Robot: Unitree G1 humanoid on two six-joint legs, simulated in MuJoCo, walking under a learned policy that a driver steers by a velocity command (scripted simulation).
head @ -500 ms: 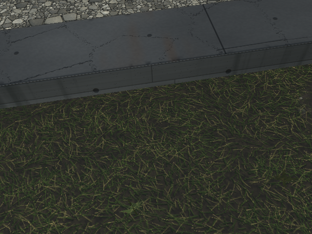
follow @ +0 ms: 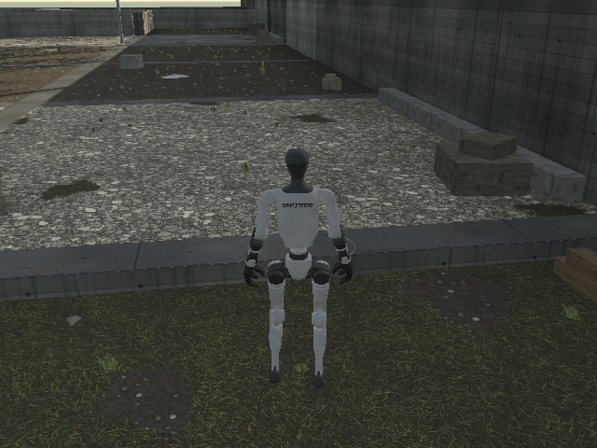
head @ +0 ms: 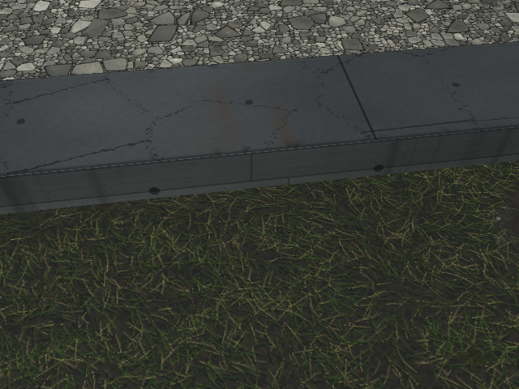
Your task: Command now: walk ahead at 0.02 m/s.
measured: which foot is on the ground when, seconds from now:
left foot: down 0.00-1.00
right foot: down 0.00-1.00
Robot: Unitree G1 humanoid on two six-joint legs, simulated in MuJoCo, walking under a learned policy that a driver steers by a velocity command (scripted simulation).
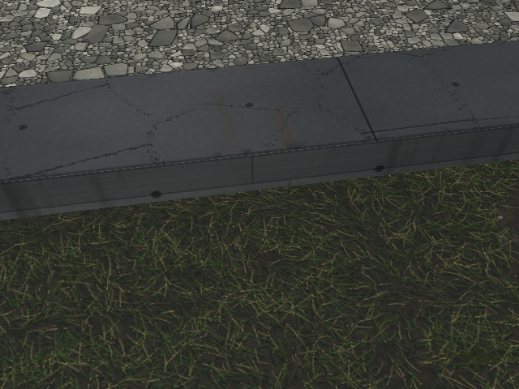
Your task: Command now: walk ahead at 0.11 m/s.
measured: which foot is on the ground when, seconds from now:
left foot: down 0.00-0.74, up 0.76-1.00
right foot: down 0.00-0.24, up 0.26-0.70, down 0.72-1.00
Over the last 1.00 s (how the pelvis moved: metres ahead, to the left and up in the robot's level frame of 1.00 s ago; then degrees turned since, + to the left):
0.00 0.00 0.00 0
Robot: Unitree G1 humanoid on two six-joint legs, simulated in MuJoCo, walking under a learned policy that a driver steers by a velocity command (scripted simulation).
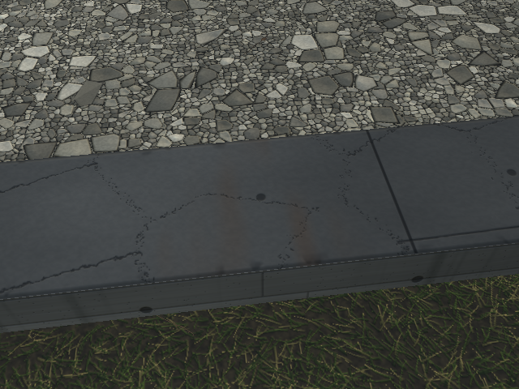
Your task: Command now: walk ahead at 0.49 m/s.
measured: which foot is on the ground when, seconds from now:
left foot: up 0.00-0.18, down 0.20-0.72, up 0.74-1.00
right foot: down 0.00-0.22, up 0.24-0.68, down 0.70-1.00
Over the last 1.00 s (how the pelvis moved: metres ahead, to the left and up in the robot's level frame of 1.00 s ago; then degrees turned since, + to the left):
0.44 0.00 0.01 0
